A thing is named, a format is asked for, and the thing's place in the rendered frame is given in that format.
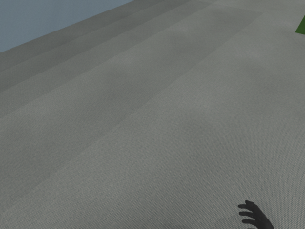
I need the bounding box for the right robot hand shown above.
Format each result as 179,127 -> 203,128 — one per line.
238,200 -> 274,229

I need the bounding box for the carton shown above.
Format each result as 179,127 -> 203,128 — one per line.
295,15 -> 305,35

